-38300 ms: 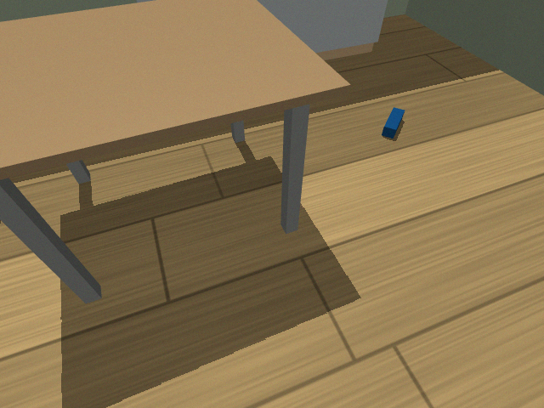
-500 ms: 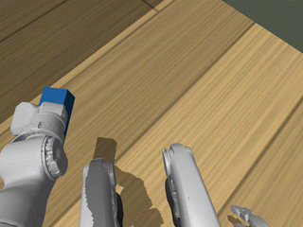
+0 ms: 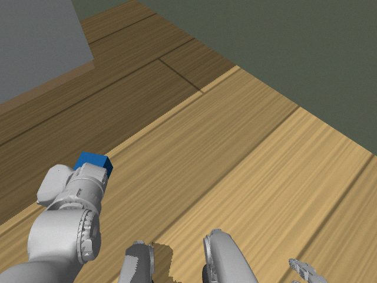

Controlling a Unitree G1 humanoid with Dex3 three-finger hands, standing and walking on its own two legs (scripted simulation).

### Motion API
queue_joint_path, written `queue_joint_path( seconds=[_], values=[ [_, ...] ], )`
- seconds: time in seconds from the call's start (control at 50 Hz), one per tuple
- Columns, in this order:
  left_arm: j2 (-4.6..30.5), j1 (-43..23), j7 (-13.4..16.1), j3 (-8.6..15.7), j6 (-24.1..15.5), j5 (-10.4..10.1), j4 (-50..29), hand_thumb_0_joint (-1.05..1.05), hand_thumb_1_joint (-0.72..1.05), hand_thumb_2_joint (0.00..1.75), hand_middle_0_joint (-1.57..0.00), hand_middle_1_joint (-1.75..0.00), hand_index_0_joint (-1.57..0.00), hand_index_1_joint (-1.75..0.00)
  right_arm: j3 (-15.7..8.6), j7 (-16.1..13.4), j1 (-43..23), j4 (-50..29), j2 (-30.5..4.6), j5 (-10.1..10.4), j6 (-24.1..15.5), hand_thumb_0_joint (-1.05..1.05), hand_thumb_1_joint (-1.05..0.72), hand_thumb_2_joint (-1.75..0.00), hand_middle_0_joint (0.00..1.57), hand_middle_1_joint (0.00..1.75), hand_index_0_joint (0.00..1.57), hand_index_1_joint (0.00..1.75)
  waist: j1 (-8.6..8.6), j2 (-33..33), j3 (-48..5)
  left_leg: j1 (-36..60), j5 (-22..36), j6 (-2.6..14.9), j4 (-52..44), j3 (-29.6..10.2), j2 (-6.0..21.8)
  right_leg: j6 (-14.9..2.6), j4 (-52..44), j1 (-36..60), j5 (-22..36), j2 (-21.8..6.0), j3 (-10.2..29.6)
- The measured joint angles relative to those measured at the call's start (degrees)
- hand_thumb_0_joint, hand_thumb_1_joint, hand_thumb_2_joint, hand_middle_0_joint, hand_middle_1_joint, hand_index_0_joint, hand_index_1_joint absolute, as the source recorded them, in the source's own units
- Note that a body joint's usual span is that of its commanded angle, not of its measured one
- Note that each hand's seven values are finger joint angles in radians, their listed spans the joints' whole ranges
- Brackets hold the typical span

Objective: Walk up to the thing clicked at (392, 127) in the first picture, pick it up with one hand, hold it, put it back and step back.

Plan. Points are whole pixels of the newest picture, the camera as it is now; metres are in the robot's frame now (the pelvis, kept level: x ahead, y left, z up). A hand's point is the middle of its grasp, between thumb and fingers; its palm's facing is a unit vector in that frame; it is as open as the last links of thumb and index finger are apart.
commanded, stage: lift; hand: left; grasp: from above
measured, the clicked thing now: (80, 198) +0.36 +0.26 -0.11
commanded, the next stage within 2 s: hold in 0.66 s
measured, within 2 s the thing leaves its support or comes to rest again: neither
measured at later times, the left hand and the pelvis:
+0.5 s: hand (65, 174) +0.36 +0.23 +0.02, palm faces -0.08 -0.45 -0.89, open 10.1 cm; pelvis +0.03 +0.01 +0.08, yaw -1 degrees
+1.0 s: hand (53, 154) +0.38 +0.24 +0.06, palm faces -0.08 -0.45 -0.89, open 10.1 cm; pelvis +0.07 +0.01 +0.12, yaw +1 degrees
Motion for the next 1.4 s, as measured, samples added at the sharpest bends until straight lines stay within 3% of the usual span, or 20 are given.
queue_joint_path(
  seconds=[0.18,0.38,0.66,0.82,0.96,1.2,1.4],
  values=[
    [-0.5,-2.8,1.4,0.6,1.6,-3.5,1.3,-0.01,-0.02,0.61,-0.64,-0.57,-0.63,-0.59,-1.1,0.7,-1.0,1.0,0.4,-1.0,-0.6,0.01,-0.89,-0.9,0.2,0.3,0.2,0.29,0.8,1.1,1.9,9.2,2.6,-0.22,-8.5,0.7,0.4,-0.16,-8.0,8.9,2.2,0.3,0.4],
    [-3.0,0.8,0.1,-1.9,2.8,-2.7,-1.4,-0.01,0.01,0.54,-0.65,-0.55,-0.64,-0.57,-1.5,1.8,-0.1,2.2,0.8,-2.1,-0.6,0.01,-0.88,-0.89,0.2,0.3,0.2,0.29,2.1,2.3,3.8,17.0,5.2,0.4,-17.3,2.1,0.5,0.42,-16.6,16.5,4.9,0.3,1.5],
    [-4.3,3.2,1.9,-3.4,5.0,-5.5,-5.9,-0.01,0.01,0.53,-0.65,-0.55,-0.64,-0.58,-1.8,2.7,-0.2,2.9,0.1,-3.2,0.2,0.01,-0.89,-0.89,0.2,0.3,0.2,0.29,2.58,1.5,6.3,28.4,7.2,0.89,-26.8,2.2,0.2,0.84,-26.5,28.5,6.7,-0.2,1.3],
    [-4.4,2.5,1.3,-4.6,6.3,-3.4,-5.0,-0.01,0.01,0.53,-0.66,-0.54,-0.66,-0.56,-1.8,3.2,-1.2,1.9,-0.3,-2.8,0.4,0.01,-0.89,-0.9,0.2,0.3,0.2,0.29,3.02,1.3,6.0,32.2,7.5,1.09,-30.4,2.1,-0.1,0.99,-30.1,32.5,6.8,-0.5,1.1],
    [-5.7,3.6,1.4,-4.4,6.2,-3.7,-5.5,-0.01,0.03,0.52,-0.66,-0.52,-0.66,-0.54,-1.6,3.7,-1.3,0.7,0.3,-3.3,1.2,0.01,-0.9,-0.9,0.2,0.3,0.2,0.29,3.81,1.0,6.1,34.8,7.4,1.17,-32.6,2.1,-0.5,1.03,-31.8,35.1,6.3,-1.0,1.0],
    [-6.8,4.5,2.0,-4.0,6.2,-3.1,-7.5,-0.01,0.03,0.51,-0.68,-0.5,-0.67,-0.52,-1.5,4.2,-1.3,-0.6,1.3,-4.2,2.8,0.01,-0.9,-0.9,0.2,0.3,0.2,0.29,3.7,0.8,6.3,38.3,7.1,1.1,-34.8,2.2,-0.6,0.96,-33.4,38.3,5.7,-1.1,1.1],
    [-6.5,2.9,1.7,-3.6,7.8,-3.7,-5.8,-0.01,0.04,0.49,-0.7,-0.44,-0.69,-0.46,-2.0,4.6,-0.4,-0.9,0.4,-3.6,4.0,0.01,-0.9,-0.9,0.2,0.3,0.2,0.29,3.97,1.2,5.5,41.2,8.4,1.13,-37.5,2.5,-0.7,0.96,-35.6,41.0,6.8,-1.2,1.3]
  ],
)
